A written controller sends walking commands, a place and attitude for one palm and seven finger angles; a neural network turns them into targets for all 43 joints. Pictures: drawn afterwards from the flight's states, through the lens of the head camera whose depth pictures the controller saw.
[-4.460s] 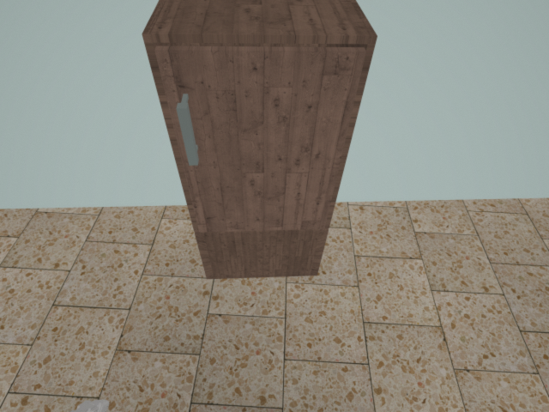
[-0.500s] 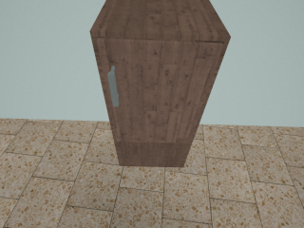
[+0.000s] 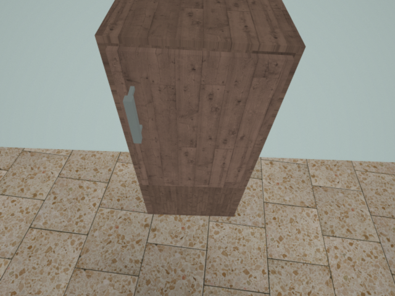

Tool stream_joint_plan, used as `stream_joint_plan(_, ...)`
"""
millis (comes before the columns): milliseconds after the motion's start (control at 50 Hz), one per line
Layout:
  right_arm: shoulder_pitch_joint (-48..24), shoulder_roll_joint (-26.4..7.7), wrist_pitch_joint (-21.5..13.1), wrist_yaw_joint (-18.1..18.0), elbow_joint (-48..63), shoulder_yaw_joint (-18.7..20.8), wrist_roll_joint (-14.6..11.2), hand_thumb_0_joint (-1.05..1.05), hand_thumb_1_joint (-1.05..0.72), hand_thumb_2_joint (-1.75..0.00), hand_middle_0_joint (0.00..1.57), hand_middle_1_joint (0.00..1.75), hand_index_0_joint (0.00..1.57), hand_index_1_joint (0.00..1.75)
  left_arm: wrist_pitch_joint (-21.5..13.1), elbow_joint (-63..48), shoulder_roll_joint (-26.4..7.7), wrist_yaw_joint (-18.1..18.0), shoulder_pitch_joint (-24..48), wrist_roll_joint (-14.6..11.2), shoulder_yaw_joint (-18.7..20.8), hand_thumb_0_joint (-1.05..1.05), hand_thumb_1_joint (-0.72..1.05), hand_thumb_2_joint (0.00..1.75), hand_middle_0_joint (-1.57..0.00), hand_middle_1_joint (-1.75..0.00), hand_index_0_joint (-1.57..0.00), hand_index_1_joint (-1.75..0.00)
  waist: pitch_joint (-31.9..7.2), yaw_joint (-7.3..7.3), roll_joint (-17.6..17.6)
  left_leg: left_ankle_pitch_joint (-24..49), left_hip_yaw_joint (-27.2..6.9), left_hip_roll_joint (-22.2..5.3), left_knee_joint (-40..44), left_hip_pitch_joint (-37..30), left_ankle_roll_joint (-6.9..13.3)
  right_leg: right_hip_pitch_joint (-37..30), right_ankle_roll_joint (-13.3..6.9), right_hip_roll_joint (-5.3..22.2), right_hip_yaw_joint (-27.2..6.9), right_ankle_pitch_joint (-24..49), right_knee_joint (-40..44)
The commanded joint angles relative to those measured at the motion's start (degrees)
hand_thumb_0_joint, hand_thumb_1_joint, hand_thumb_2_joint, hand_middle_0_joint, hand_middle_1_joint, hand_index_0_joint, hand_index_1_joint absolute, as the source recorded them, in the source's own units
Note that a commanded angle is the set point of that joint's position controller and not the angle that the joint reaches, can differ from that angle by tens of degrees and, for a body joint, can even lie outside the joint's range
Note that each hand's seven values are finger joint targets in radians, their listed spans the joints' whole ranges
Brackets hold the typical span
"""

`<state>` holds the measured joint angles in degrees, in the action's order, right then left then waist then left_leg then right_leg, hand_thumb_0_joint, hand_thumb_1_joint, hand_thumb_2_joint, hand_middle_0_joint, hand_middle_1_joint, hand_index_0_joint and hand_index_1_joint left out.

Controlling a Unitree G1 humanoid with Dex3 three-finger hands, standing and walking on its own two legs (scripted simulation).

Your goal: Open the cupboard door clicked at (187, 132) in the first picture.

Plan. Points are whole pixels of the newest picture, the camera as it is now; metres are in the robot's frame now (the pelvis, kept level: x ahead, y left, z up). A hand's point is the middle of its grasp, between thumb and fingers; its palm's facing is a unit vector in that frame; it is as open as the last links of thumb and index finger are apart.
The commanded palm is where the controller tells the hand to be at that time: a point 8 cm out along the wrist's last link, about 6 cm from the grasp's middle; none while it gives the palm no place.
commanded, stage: come to a stop and stand still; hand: left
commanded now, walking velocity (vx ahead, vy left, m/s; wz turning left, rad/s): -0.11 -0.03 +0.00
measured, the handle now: (135, 116) +0.52 +0.22 +0.02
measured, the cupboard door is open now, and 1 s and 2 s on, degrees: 0 0 0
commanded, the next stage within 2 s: look again from close up in 1.20 s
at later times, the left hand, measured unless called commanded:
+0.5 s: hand out of the picture +0.03 +0.16 -0.16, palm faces +0.03 -0.98 -0.21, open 7.3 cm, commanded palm none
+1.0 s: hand out of the picture -0.05 +0.17 -0.17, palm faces +0.06 -0.98 -0.17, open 7.4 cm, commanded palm none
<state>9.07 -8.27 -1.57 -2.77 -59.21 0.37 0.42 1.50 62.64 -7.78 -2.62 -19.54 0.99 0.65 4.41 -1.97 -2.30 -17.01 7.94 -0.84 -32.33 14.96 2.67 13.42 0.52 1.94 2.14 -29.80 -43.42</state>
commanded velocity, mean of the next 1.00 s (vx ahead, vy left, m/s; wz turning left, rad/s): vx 0.00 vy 0.00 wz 0.00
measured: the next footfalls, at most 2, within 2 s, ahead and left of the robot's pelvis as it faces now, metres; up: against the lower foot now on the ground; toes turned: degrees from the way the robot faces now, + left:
right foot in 0.10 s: +0.02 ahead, -0.13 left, +0.00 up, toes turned -2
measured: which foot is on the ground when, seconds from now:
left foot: down 0.00-1.00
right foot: up 0.00-0.08, down 0.10-1.00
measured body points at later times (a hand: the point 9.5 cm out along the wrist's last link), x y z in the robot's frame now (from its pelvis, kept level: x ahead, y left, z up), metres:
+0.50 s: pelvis -0.02 -0.03 +0.01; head -0.01 -0.02 +0.46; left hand +0.03 +0.21 -0.15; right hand +0.01 -0.26 -0.15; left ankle -0.02 +0.09 -0.73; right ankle -0.02 -0.13 -0.73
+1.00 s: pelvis -0.05 +0.00 +0.01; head -0.06 +0.00 +0.46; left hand -0.05 +0.22 -0.15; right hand -0.01 -0.23 -0.14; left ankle -0.02 +0.09 -0.73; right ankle -0.02 -0.13 -0.73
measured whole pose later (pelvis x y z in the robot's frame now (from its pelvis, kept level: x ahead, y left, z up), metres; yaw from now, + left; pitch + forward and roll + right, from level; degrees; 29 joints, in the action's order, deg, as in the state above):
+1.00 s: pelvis -0.05 +0.00 +0.01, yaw +2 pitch -3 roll -1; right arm 16.0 -9.6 0.4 -1.1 -58.8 0.3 1.1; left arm 1.0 57.9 -9.2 -1.6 -18.9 1.2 -0.6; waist 0.9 -0.2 -0.5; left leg -12.9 3.8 -0.2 -29.4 13.9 2.1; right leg 12.1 0.6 2.3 4.9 -13.1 -28.2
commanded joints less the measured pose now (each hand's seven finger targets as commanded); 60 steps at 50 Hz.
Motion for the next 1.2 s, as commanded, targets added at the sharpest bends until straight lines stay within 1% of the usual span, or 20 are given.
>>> stream_joint_plan(0, 4.59, -9.25, 0.82, -0.04, 2.09, 2.7, 0.27, 0.0, -0.9, -0.9, 0.2, 0.3, 0.2, 0.3, -0.69, -3.74, -3.31, -0.22, -4.94, 0.33, 1.63, 0.0, 0.9, 0.9, -0.2, -0.3, -0.2, -0.3, -7.38, 0.92, 8.71, 45.36, -11.71, -15.05, 7.51, -6.0, 8.16, 1.99, -0.23, 0.7, 1.15, 7.91, 3.45)
stream_joint_plan(40, 2.95, -8.82, 1.0, 0.27, 3.29, 3.1, 0.4, 0.0, -0.9, -0.9, 0.2, 0.3, 0.2, 0.3, -0.96, -4.39, -3.63, 0.0, -5.53, 0.62, 1.85, 0.0, 0.9, 0.9, -0.2, -0.3, -0.2, -0.3, -7.58, -0.12, 6.96, 34.11, -10.45, -13.27, 5.83, -2.26, 5.86, -1.41, -0.36, 0.97, 1.06, 15.33, 9.67)
stream_joint_plan(60, 2.1, -7.71, 1.25, 0.55, 3.96, 3.1, 0.35, 0.0, -0.9, -0.9, 0.2, 0.3, 0.2, 0.3, -1.23, -4.92, -4.86, 0.0, -5.32, 0.83, 2.07, 0.0, 0.9, 0.9, -0.2, -0.3, -0.2, -0.3, -6.44, -0.36, 3.17, 23.48, -9.21, -10.67, 3.88, 1.14, 3.49, -2.44, -0.83, 2.59, -1.57, 22.25, 13.58)
stream_joint_plan(100, 2.92, -4.05, 2.09, 1.4, 4.89, 2.69, 0.17, 0.0, -0.9, -0.9, 0.2, 0.3, 0.2, 0.3, -1.6, -7.0, -9.02, 0.22, -1.53, 1.0, 2.22, 0.0, 0.9, 0.9, -0.2, -0.3, -0.2, -0.3, -4.02, 1.55, -5.93, 0.32, -3.93, -1.77, -1.68, 4.02, -1.52, 2.2, -5.69, 12.2, -12.2, 25.49, 20.6)
stream_joint_plan(120, 2.93, -2.51, 2.82, 1.5, 4.87, 2.41, 0.34, 0.0, -0.9, -0.9, 0.2, 0.3, 0.2, 0.3, -1.8, -7.67, -10.37, 0.25, -0.11, 1.02, 2.31, 0.0, 0.9, 0.9, -0.2, -0.3, -0.2, -0.3, -3.59, 1.74, -10.16, -4.91, -3.56, -0.17, -5.45, 3.61, -2.41, 4.05, -8.05, 14.7, -14.41, 26.18, 23.54)
stream_joint_plan(140, 2.2, -2.84, 3.08, 1.61, 4.82, 2.35, 0.55, 0.0, -0.9, -0.9, 0.2, 0.3, 0.2, 0.3, -1.86, -8.37, -10.15, 0.2, 1.16, 0.94, 2.21, 0.0, 0.9, 0.9, -0.2, -0.3, -0.2, -0.3, -2.42, 1.33, -10.42, -8.11, -4.59, -0.63, -9.09, 4.03, -2.4, 5.53, -9.57, 15.0, -14.19, 27.07, 24.67)
stream_joint_plan(180, 3.9, -2.71, 2.6, 1.68, 3.8, 2.13, 0.52, 0.0, -0.9, -0.9, 0.2, 0.3, 0.2, 0.3, -2.17, -8.83, -9.41, 0.27, 3.62, 0.9, 1.89, 0.0, 0.9, 0.9, -0.2, -0.3, -0.2, -0.3, -2.95, 2.34, -8.47, -6.7, -5.43, -0.7, -9.12, 3.71, -2.53, 3.45, -9.9, 12.5, -10.4, 34.45, 21.88)
stream_joint_plan(220, 6.22, -2.65, 1.87, 1.67, 2.68, 1.75, 0.24, 0.0, -0.9, -0.9, 0.2, 0.3, 0.2, 0.3, -2.37, -9.04, -9.64, 0.18, 4.37, 0.62, 2.04, 0.0, 0.9, 0.9, -0.2, -0.3, -0.2, -0.3, -5.11, 2.86, -6.35, -0.48, -5.26, -1.38, 1.76, 0.77, -2.75, -0.94, -8.15, 10.28, -7.23, 39.02, 17.44)
stream_joint_plan(260, 6.75, -5.28, 0.77, 1.39, 1.71, 1.49, 0.56, 0.0, -0.9, -0.9, 0.2, 0.3, 0.2, 0.3, -2.22, -9.22, -8.42, 0.33, 4.16, -0.12, 2.01, 0.0, 0.9, 0.9, -0.2, -0.3, -0.2, -0.3, -6.83, 1.83, 1.96, 21.07, -9.45, -6.08, 7.45, -5.49, -1.29, 0.51, -3.63, 5.55, -3.62, 33.32, 14.12)
stream_joint_plan(300, 4.31, -6.53, 0.42, 1.26, 1.47, 1.26, 0.53, 0.0, -0.9, -0.9, 0.2, 0.3, 0.2, 0.3, -1.64, -8.24, -7.87, 0.38, 4.46, -0.21, 1.76, 0.0, 0.9, 0.9, -0.2, -0.3, -0.2, -0.3, -5.05, 0.53, 9.59, 20.98, -12.49, -8.44, 10.25, -0.67, 0.97, -2.45, -1.23, 2.94, -1.5, 20.3, 15.18)
stream_joint_plan(400, 6.0, -5.69, 0.29, 1.2, 0.12, 0.6, 0.57, 0.0, -0.9, -0.9, 0.2, 0.3, 0.2, 0.3, -2.01, -5.74, -8.1, 0.9, 4.03, -0.18, 1.32, 0.0, 0.9, 0.9, -0.2, -0.3, -0.2, -0.3, -3.3, 0.89, 3.26, 8.9, -10.34, -5.86, 11.87, -0.2, -0.96, -3.35, -2.26, 4.58, -3.31, 19.23, 21.3)
stream_joint_plan(420, 4.11, -13.25, -0.25, 1.24, 4.83, 1.85, 0.57, 0.0, -0.9, -0.9, 0.2, 0.3, 0.2, 0.3, -3.09, -9.56, -17.49, 0.72, 3.39, 0.99, 0.87, 0.0, 0.9, 0.9, -0.2, -0.3, -0.2, -0.3, 4.44, 1.6, 2.39, 11.31, -11.65, -3.17, 9.29, 0.28, -1.15, 0.07, -2.87, 3.17, -4.46, 23.21, 21.52)
stream_joint_plan(440, 5.96, -14.1, -1.16, 1.04, 6.53, 3.22, 0.94, 0.0, -0.9, -0.9, 0.2, 0.3, 0.2, 0.3, -2.98, -10.64, -14.92, 0.77, 4.34, 0.51, 2.39, 0.0, 0.9, 0.9, -0.2, -0.3, -0.2, -0.3, -6.31, 2.26, 7.37, 14.54, -11.35, -4.96, 5.14, -1.51, -0.77, -2.33, -3.71, 6.1, -4.92, 23.55, 17.4)
stream_joint_plan(460, 6.43, -11.93, -0.93, 0.75, 6.48, 2.93, 1.09, 0.0, -0.9, -0.9, 0.2, 0.3, 0.2, 0.3, -2.91, -11.14, -13.83, 0.69, 4.7, 0.07, 2.02, 0.0, 0.9, 0.9, -0.2, -0.3, -0.2, -0.3, -11.64, 2.34, 7.39, 14.23, -11.33, -4.94, 3.67, -3.31, -0.31, -4.17, -4.53, 6.03, -5.18, 23.8, 17.5)
stream_joint_plan(520, 9.66, -7.13, 0.34, 0.96, 7.37, 1.66, 1.44, 0.0, -0.9, -0.9, 0.2, 0.3, 0.2, 0.3, -2.2, -11.78, -10.58, 0.6, 3.57, 0.04, 1.37, 0.0, 0.9, 0.9, -0.2, -0.3, -0.2, -0.3, -8.35, 2.93, -3.8, 4.77, -8.22, -2.18, 0.93, 1.53, -1.01, -2.94, -5.36, 8.01, -7.47, 17.39, 21.33)
stream_joint_plan(540, 9.65, -7.06, 0.67, 1.03, 7.2, 1.83, 1.4, 0.0, -0.9, -0.9, 0.2, 0.3, 0.2, 0.3, -1.97, -11.73, -10.85, 0.54, 3.82, 0.08, 1.54, 0.0, 0.9, 0.9, -0.2, -0.3, -0.2, -0.3, -4.65, 3.17, -4.43, 3.44, -7.8, -1.81, 0.18, 2.22, -1.25, 0.36, -5.58, 8.58, -7.75, 13.95, 22.83)
stream_joint_plan(580, 10.28, -7.92, 0.7, 1.11, 7.14, 2.0, 1.17, 0.0, -0.9, -0.9, 0.2, 0.3, 0.2, 0.3, -1.87, -12.31, -11.76, 0.52, 4.81, 0.16, 1.78, 0.0, 0.9, 0.9, -0.2, -0.3, -0.2, -0.3, -1.38, 3.62, -2.54, 5.53, -8.21, -2.46, 1.38, 1.84, -1.15, 3.32, -5.58, 7.81, -6.78, 13.84, 22.6)
stream_joint_plan(680, 9.24, -8.81, 0.53, 1.24, 6.41, 1.48, 0.92, 0.0, -0.9, -0.9, 0.2, 0.3, 0.2, 0.3, -1.51, -11.02, -9.92, 0.56, 2.05, -0.06, 1.01, 0.0, 0.9, 0.9, -0.2, -0.3, -0.2, -0.3, -0.58, 2.05, 5.07, 8.78, -11.8, -5.4, 7.44, 3.2, -0.04, 0.44, -2.85, 3.53, -2.61, 17.32, 18.3)
stream_joint_plan(800, 8.74, -8.03, 0.94, 1.51, 4.93, 1.16, 0.74, 0.0, -0.9, -0.9, 0.2, 0.3, 0.2, 0.3, -1.68, -9.39, -8.92, 0.5, 0.28, -0.09, 0.51, 0.0, 0.9, 0.9, -0.2, -0.3, -0.2, -0.3, -0.19, 2.1, 2.34, 2.62, -11.12, -4.55, 9.34, 3.07, -0.42, 0.47, -2.34, 4.2, -3.54, 14.68, 20.84)
stream_joint_plan(1180, 10.13, -6.29, 1.09, 1.6, 0.02, 1.61, 0.23, 0.0, -0.9, -0.9, 0.2, 0.3, 0.2, 0.3, -2.18, -3.85, -4.84, 0.0, -5.54, 0.45, 0.16, 0.0, 0.9, 0.9, -0.2, -0.3, -0.2, -0.3, 0.75, 1.96, 3.35, -6.06, -13.1, -5.3, 15.69, 4.33, -0.37, -0.16, -1.11, 4.01, -2.48, 14.04, 22.6)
